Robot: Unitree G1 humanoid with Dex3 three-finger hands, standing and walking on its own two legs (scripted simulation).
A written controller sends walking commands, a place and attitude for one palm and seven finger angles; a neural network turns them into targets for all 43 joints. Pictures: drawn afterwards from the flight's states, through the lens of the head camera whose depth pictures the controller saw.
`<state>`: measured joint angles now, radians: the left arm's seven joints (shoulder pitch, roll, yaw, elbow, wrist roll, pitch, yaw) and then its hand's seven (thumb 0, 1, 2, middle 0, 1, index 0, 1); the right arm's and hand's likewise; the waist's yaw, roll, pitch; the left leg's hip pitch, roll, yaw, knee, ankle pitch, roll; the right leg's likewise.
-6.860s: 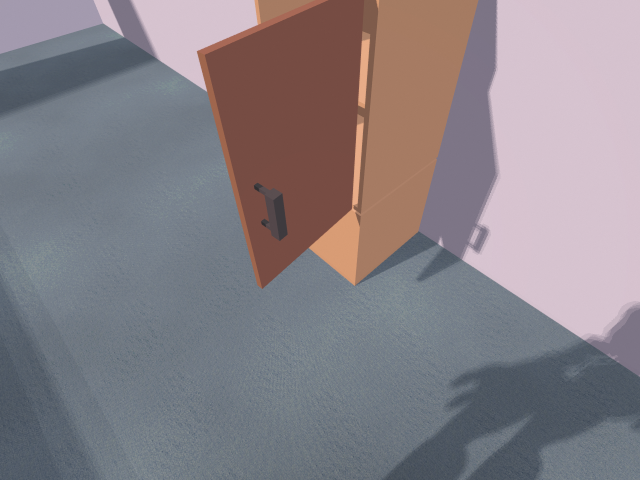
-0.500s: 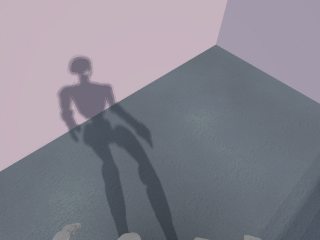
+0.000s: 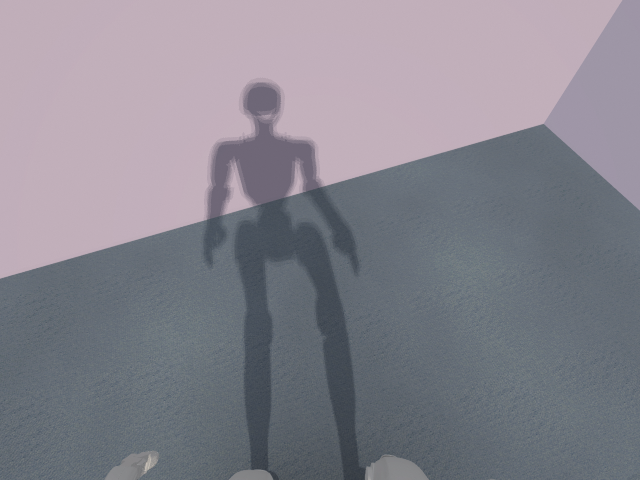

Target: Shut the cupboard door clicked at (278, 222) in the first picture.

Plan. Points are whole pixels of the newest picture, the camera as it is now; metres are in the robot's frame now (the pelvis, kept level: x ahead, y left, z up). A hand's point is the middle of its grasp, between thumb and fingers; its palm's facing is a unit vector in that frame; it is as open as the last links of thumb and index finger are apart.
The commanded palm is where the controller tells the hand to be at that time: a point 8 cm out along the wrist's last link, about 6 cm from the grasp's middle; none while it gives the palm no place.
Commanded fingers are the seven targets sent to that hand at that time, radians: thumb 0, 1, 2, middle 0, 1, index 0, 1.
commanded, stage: walk to a spot facing it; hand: left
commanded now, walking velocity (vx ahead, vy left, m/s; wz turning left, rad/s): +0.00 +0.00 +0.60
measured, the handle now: out of the picture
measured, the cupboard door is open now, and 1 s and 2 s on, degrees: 96 96 96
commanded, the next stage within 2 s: none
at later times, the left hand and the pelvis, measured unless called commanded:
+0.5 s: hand out of the picture -0.01 +0.19 -0.19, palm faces +0.34 -0.91 -0.23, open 7.4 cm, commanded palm none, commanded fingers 0.00 0.90 0.90 -0.20 -0.30 -0.20 -0.30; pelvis +0.00 -0.03 -0.01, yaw +19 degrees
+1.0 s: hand out of the picture -0.02 +0.14 -0.16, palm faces +0.58 -0.78 -0.24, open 7.4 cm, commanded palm none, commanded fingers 0.00 0.90 0.90 -0.20 -0.30 -0.20 -0.30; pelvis +0.03 -0.06 +0.00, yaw +38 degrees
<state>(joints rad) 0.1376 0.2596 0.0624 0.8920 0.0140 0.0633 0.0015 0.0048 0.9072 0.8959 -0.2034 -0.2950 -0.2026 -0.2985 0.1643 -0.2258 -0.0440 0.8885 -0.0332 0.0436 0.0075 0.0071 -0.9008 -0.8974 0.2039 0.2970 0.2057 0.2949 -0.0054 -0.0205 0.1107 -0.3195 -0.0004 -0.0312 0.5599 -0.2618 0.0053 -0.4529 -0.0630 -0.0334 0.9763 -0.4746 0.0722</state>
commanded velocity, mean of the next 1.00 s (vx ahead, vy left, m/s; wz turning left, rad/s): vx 0.02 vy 0.00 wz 0.60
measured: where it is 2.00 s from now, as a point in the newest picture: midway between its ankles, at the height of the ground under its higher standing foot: (259, 453)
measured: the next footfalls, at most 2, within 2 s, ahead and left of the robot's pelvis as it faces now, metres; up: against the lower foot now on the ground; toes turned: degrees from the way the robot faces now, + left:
right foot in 0.12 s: +0.05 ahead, -0.15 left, +0.00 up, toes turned +2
left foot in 0.44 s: +0.01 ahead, +0.09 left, +0.00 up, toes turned +22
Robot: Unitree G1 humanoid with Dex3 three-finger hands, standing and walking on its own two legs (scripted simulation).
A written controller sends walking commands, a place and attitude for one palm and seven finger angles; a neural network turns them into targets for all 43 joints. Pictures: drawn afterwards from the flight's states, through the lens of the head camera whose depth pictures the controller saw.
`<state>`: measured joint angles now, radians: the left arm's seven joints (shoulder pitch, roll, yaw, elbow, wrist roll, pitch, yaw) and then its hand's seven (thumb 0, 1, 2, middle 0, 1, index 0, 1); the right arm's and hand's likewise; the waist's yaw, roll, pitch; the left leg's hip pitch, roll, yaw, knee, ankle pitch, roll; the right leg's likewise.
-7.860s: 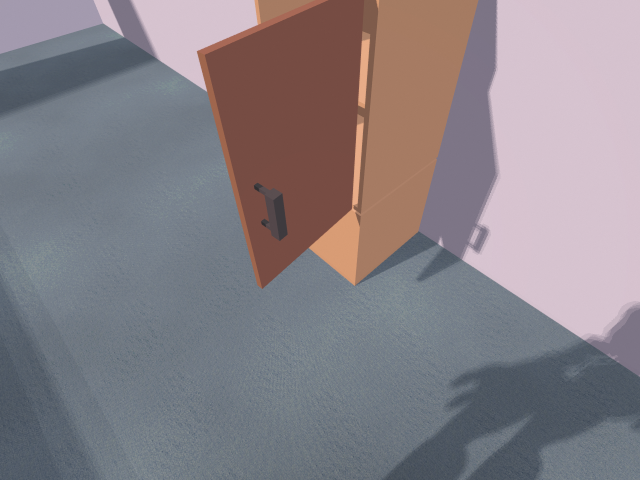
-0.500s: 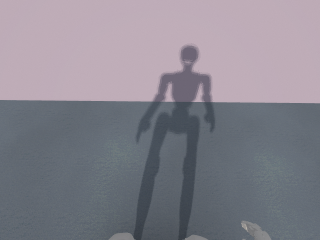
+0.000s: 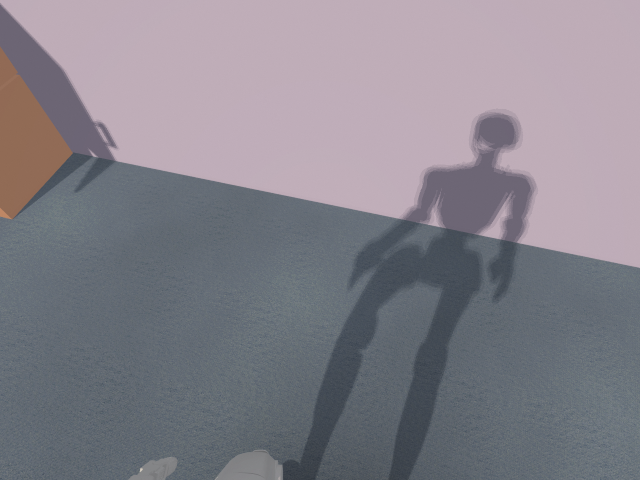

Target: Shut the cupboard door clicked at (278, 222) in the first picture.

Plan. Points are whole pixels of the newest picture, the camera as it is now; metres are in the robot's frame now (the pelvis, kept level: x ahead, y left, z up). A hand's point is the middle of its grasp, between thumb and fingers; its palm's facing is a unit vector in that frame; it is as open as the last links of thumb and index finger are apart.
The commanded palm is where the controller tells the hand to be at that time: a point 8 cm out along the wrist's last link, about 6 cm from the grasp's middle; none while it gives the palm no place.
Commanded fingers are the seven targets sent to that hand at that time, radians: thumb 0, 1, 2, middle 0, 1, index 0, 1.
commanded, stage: walk to a spot facing it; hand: left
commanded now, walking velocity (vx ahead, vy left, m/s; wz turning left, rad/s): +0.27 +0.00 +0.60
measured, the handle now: out of the picture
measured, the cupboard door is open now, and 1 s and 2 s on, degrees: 96 96 96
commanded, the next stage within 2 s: none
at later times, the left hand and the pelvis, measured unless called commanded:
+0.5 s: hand (169, 429) +0.19 +0.23 -0.15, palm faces +0.23 -0.94 -0.26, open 7.4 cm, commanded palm none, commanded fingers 0.00 0.90 0.90 -0.20 -0.30 -0.20 -0.30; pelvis +0.12 -0.01 -0.01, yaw +16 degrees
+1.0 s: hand (161, 469) +0.14 +0.24 -0.19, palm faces +0.58 -0.79 -0.19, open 7.4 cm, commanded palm none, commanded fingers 0.00 0.90 0.90 -0.20 -0.30 -0.20 -0.30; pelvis +0.28 +0.09 -0.01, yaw +32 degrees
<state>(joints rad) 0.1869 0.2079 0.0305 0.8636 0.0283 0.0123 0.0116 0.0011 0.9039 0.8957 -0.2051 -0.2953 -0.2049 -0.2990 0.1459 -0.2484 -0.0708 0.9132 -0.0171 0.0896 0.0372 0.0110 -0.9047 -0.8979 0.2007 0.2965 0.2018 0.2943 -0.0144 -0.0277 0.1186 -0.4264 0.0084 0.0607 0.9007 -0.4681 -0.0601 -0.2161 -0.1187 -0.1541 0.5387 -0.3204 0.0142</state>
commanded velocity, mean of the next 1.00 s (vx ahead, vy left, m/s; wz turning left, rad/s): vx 0.34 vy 0.00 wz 0.46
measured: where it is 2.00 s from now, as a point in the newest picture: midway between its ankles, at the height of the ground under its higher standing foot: (231, 304)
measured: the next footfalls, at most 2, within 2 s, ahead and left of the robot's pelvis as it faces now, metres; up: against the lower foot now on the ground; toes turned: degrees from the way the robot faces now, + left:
left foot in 0.10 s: +0.04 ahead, +0.12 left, +0.00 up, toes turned +9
right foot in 0.48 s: +0.23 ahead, -0.12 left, +0.00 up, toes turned +11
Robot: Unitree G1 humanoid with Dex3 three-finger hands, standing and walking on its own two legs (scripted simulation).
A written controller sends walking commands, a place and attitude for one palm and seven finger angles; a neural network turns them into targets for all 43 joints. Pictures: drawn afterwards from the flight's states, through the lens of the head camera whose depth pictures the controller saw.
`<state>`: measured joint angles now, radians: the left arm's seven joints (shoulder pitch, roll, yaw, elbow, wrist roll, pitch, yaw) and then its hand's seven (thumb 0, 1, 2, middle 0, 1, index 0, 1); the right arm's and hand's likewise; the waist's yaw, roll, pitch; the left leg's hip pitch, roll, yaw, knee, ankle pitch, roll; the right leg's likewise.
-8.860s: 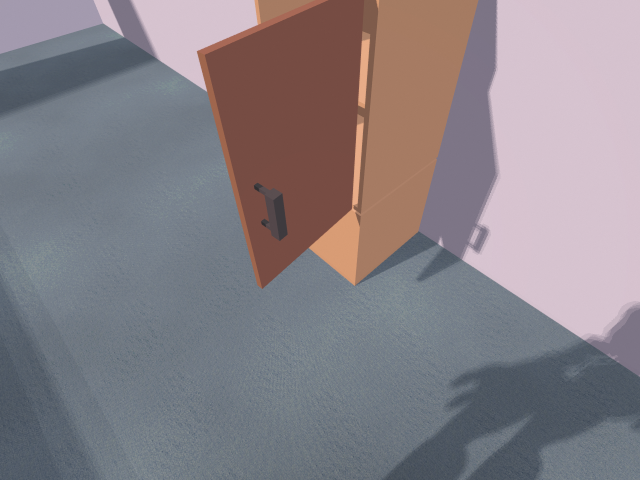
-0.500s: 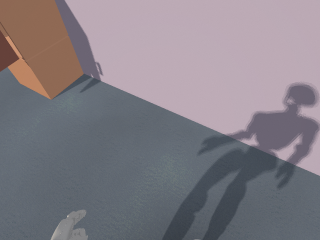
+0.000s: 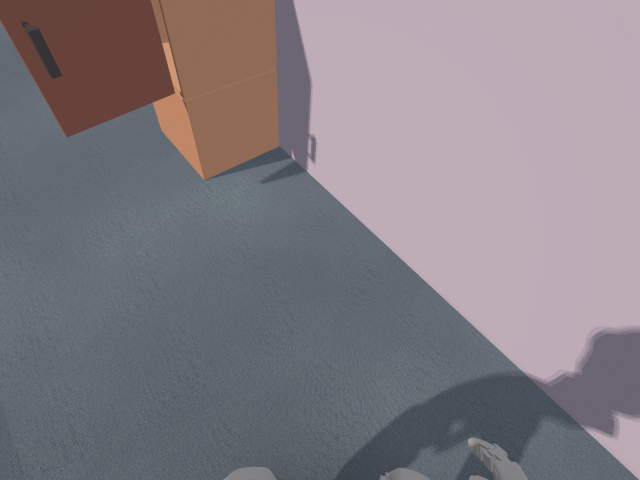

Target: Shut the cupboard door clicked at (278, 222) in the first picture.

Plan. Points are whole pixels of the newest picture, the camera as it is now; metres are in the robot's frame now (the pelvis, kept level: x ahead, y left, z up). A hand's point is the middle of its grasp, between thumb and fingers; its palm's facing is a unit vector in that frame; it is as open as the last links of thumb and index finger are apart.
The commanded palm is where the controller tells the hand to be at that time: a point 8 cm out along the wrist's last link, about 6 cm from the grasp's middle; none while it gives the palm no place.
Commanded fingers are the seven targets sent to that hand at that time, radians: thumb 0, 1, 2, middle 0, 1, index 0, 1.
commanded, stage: walk to a spot facing it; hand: left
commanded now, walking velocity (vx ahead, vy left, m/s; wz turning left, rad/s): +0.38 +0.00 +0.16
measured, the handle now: (40, 49) +0.98 +0.83 -0.07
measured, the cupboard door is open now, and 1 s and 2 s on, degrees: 96 96 96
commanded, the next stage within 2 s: turn to face it in 1.16 s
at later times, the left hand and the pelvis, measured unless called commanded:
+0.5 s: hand (251, 380) +0.26 +0.13 -0.15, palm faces +0.16 -0.97 -0.20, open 7.1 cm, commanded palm none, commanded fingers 0.00 0.90 0.90 -0.20 -0.30 -0.20 -0.30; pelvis +0.22 -0.06 +0.01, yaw +8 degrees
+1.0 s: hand (220, 288) +0.42 +0.23 -0.16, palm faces +0.28 -0.95 -0.12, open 7.4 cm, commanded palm none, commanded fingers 0.00 0.90 0.90 -0.20 -0.30 -0.20 -0.30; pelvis +0.44 +0.05 +0.02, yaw +12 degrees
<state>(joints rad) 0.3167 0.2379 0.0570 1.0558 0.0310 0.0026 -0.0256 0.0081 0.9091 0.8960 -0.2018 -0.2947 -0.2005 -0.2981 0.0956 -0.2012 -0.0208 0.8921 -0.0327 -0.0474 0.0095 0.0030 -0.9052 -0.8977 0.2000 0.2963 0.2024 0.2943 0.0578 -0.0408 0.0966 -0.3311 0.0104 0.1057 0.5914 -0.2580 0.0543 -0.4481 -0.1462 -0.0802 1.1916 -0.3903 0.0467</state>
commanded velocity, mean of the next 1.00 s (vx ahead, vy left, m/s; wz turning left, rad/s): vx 0.37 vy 0.00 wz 0.16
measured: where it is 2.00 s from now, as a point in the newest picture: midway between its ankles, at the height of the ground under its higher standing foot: (311, 299)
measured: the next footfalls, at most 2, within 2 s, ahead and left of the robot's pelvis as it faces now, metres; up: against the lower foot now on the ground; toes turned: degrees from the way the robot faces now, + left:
right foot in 0.28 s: +0.25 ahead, -0.15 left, +0.00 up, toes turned -5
left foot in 0.76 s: +0.47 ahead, +0.11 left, +0.00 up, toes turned +19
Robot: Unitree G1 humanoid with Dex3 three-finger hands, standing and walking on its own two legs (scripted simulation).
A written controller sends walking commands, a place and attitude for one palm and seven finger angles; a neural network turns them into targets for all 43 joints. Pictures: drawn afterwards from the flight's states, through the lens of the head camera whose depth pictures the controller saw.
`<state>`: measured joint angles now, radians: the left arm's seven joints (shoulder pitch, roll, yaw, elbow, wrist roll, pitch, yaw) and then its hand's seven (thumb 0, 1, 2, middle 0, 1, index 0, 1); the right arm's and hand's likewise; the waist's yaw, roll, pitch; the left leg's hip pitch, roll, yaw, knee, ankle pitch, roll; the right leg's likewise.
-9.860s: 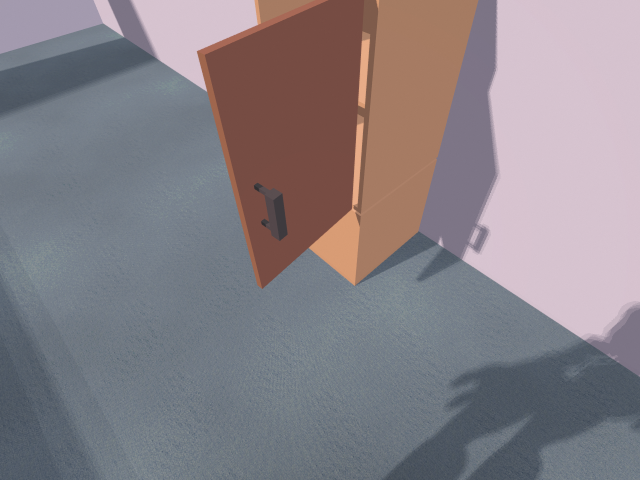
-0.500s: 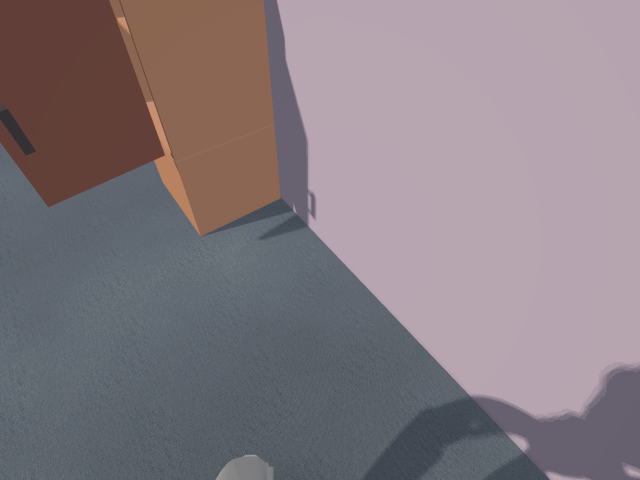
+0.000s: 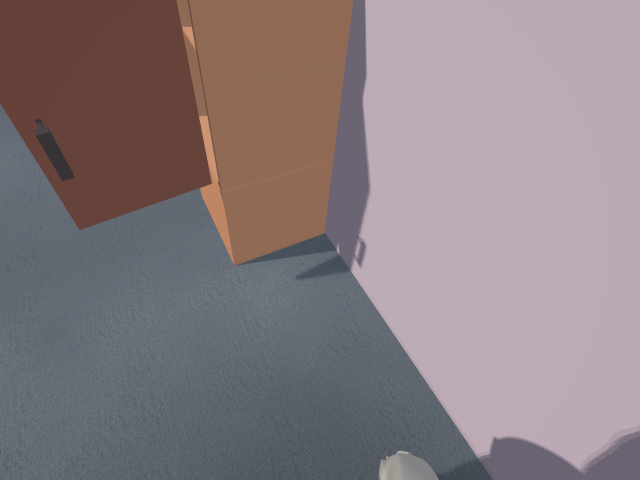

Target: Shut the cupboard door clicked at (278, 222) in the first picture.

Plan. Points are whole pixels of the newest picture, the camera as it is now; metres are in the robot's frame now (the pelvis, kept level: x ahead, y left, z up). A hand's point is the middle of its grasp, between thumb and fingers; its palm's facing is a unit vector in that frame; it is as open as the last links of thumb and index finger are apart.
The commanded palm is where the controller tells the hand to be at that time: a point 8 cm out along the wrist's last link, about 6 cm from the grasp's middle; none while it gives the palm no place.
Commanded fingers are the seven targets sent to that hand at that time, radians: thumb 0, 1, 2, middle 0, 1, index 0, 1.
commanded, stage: walk to a spot facing it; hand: left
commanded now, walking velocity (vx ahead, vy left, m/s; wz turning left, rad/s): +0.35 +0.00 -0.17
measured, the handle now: (53, 149) +0.69 +0.64 -0.09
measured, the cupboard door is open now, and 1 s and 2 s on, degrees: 96 96 96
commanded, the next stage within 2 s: turn to face it in 0.16 s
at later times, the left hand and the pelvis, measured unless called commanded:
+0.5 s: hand (269, 356) +0.33 +0.11 -0.17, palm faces -0.02 -0.99 -0.15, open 7.3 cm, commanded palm none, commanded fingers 0.00 0.90 0.90 -0.20 -0.30 -0.20 -0.30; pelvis +0.21 -0.05 -0.01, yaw +2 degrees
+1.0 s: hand (191, 376) +0.28 +0.23 -0.18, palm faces +0.33 -0.91 -0.25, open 7.4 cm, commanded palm none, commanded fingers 0.00 0.90 0.90 -0.20 -0.30 -0.20 -0.30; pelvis +0.28 +0.00 -0.01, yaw +18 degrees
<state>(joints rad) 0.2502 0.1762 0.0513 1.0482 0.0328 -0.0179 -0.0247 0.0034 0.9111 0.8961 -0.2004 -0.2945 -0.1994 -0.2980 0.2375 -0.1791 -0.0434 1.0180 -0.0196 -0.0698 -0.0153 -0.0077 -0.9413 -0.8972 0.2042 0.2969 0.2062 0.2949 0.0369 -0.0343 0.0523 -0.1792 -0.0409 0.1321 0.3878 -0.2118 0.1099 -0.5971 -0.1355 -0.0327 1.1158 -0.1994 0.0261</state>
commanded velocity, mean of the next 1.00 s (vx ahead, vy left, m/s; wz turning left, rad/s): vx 0.06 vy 0.00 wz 0.41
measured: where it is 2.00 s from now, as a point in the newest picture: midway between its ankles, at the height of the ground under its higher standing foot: (324, 438)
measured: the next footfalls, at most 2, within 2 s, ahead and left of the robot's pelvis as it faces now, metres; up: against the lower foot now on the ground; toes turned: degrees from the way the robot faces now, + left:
right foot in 0.34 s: +0.29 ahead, -0.14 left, +0.00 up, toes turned -8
left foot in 0.74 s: +0.34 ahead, +0.09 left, +0.00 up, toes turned +17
